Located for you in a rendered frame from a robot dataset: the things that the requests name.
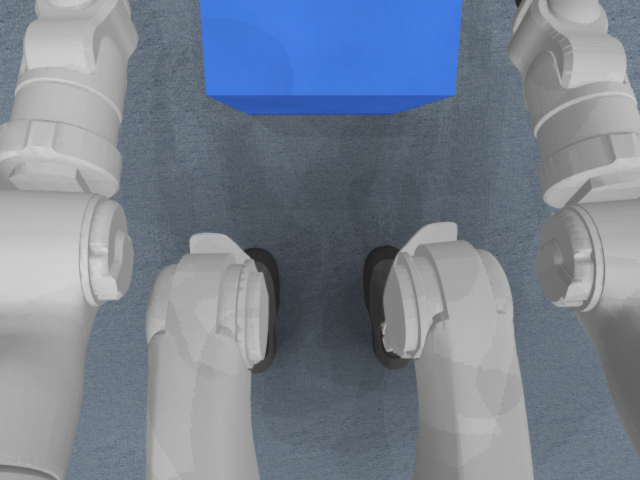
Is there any carton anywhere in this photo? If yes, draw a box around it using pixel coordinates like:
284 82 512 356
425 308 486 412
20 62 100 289
200 0 462 115

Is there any robot left upper arm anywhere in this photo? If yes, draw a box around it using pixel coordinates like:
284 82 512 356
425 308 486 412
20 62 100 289
0 189 134 480

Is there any robot right upper arm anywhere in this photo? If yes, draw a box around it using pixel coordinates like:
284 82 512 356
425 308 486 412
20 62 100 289
534 199 640 460

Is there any robot left shin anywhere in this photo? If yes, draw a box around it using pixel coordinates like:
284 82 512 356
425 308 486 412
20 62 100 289
146 233 261 364

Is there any right robot forearm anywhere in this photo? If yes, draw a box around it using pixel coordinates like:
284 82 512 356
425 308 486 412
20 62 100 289
508 0 640 209

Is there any left robot forearm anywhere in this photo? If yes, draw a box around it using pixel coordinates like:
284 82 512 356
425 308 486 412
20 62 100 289
0 0 138 198

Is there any left robot foot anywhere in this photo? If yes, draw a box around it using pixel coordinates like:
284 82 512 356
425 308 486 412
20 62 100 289
244 248 280 373

